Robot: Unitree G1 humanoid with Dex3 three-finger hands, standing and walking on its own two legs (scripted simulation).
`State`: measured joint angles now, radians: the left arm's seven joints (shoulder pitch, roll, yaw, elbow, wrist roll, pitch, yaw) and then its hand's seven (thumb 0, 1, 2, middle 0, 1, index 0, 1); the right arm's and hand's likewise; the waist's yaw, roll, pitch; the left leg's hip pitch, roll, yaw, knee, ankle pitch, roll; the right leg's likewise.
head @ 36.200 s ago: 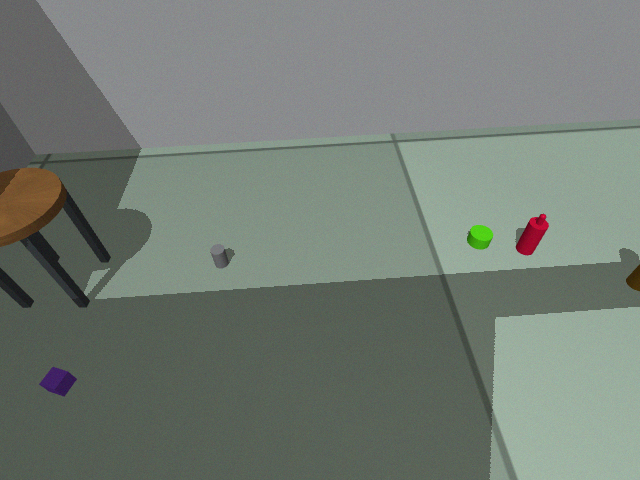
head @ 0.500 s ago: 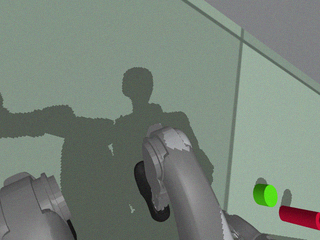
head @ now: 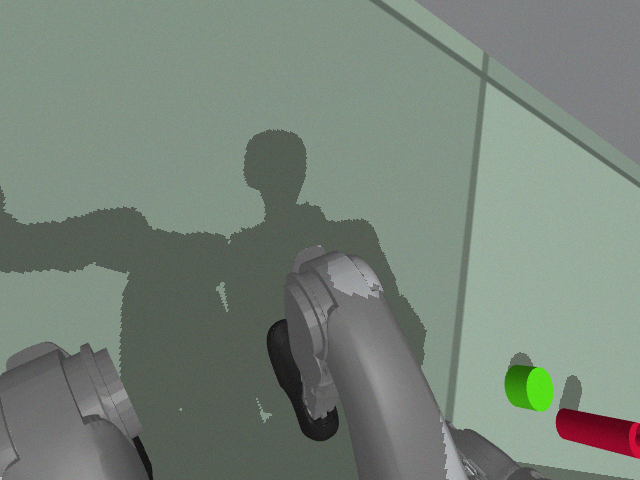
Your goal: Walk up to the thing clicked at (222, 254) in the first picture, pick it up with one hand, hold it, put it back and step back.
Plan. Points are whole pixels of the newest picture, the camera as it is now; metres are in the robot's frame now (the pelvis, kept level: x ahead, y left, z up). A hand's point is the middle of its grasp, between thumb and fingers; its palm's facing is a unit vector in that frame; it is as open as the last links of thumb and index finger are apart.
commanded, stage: settle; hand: left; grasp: from above
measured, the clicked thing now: out of the picture +0.46 +0.31 -0.26
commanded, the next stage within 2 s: lift in 1.00 s
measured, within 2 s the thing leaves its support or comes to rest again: leaves its support in 0.30 s
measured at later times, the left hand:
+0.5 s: hand out of the picture +0.46 +0.33 -0.18, palm faces -0.37 -0.11 -0.92, open 9.6 cm
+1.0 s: hand out of the picture +0.44 +0.33 -0.11, palm faces -0.42 -0.08 -0.90, open 9.4 cm
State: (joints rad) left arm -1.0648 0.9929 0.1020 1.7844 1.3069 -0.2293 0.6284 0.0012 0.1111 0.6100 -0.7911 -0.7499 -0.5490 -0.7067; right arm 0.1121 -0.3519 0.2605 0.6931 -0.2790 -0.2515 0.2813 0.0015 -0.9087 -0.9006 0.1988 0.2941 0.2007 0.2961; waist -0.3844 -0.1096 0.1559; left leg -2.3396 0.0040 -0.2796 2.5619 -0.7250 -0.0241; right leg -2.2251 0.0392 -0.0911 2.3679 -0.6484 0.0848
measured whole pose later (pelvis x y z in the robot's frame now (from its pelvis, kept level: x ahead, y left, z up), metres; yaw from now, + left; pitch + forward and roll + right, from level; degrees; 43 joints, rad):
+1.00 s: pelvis +0.00 -0.01 +0.04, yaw +6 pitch +33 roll -9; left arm -0.96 0.75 0.06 1.35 1.25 -0.19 0.30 0.02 0.08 0.70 -0.90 -0.76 -0.59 -0.74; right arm 0.18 -0.31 0.07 0.69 -0.13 -0.05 0.19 0.00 -0.93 -0.91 0.20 0.29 0.20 0.30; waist -0.25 0.02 -0.05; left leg -2.31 -0.01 -0.18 2.39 -0.67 -0.03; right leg -2.22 -0.01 -0.03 2.28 -0.64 0.07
